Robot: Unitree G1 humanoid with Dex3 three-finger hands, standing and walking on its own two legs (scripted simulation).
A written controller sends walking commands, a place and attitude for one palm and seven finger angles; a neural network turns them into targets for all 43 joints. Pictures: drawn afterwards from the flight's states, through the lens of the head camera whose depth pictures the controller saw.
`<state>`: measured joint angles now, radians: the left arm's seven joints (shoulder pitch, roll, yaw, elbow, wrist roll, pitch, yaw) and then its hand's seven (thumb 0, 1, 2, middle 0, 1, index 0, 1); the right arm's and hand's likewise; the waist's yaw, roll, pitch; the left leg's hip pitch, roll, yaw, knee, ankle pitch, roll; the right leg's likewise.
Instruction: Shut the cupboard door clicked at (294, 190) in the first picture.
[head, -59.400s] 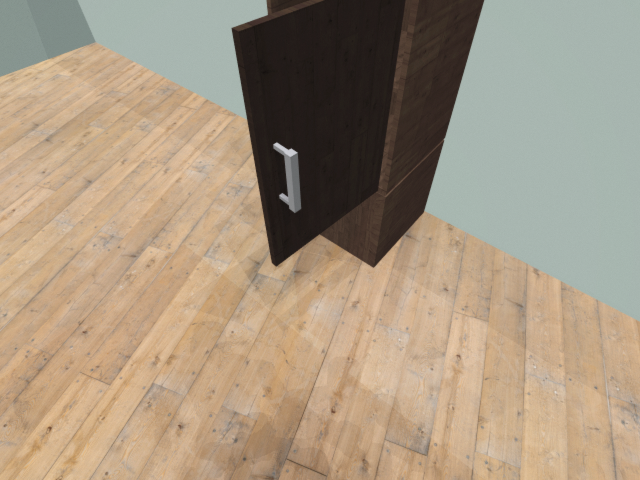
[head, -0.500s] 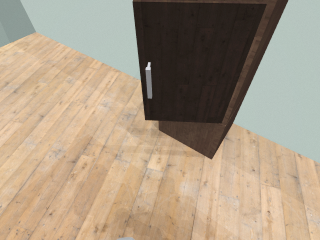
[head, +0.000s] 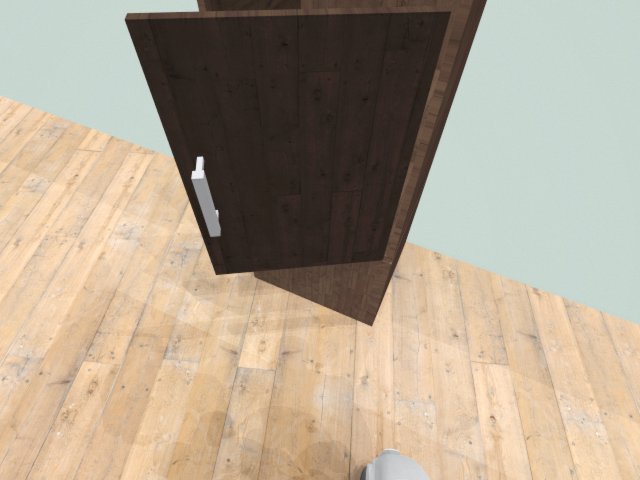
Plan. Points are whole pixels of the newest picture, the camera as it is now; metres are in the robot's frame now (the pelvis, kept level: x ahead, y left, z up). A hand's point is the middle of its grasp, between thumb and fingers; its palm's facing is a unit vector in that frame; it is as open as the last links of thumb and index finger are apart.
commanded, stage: take the last steps up to it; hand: left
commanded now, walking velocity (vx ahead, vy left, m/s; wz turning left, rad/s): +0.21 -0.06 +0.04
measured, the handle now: (208, 198) +0.57 +0.21 -0.05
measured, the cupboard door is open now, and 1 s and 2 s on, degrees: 31 31 31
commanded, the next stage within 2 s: come to a stop and stand still in 0.12 s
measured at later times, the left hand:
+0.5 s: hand out of the picture +0.15 +0.13 -0.18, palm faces +0.11 -0.98 -0.17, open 7.3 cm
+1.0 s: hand out of the picture +0.13 +0.09 -0.17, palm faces +0.05 -0.97 -0.24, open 7.4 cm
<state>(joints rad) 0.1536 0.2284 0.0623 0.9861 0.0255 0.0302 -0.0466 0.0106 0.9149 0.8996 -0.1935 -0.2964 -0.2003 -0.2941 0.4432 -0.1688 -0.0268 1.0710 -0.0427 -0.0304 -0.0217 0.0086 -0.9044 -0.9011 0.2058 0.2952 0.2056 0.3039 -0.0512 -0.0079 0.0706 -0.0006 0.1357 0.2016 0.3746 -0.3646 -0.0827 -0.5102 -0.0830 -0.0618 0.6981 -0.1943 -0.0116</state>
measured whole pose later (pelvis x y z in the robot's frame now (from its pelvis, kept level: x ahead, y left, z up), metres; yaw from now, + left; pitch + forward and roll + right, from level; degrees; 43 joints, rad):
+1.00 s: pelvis +0.08 -0.10 -0.01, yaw +2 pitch -2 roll +0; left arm 0.29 0.18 -0.01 0.92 0.02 0.01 0.05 0.01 0.91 0.90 -0.20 -0.30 -0.21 -0.29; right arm 0.24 -0.20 -0.04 0.95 -0.01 0.04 -0.01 0.01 -0.91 -0.90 0.20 0.29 0.20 0.30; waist -0.02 0.01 0.01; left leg -0.26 0.00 0.05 0.61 -0.32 0.02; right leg -0.25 0.04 -0.05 0.62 -0.34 -0.05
